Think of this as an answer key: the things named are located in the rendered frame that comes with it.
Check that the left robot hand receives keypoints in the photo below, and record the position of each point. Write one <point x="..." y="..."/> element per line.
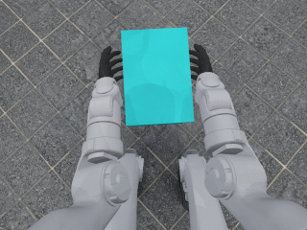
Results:
<point x="106" y="65"/>

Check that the robot right upper arm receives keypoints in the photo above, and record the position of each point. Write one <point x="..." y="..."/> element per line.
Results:
<point x="239" y="182"/>

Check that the robot left forearm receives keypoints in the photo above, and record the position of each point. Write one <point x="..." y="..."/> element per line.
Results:
<point x="103" y="136"/>

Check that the right robot shin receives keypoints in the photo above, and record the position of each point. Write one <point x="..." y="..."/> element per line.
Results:
<point x="190" y="151"/>

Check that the right robot hand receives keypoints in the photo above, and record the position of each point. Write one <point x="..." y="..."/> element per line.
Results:
<point x="203" y="61"/>

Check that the robot right forearm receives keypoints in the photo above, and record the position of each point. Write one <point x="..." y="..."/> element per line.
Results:
<point x="218" y="116"/>

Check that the carton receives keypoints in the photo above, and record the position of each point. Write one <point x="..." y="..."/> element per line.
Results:
<point x="157" y="77"/>

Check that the robot left upper arm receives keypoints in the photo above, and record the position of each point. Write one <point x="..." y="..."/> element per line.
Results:
<point x="98" y="191"/>

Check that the left robot thigh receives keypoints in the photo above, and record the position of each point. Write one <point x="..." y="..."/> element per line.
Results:
<point x="126" y="216"/>

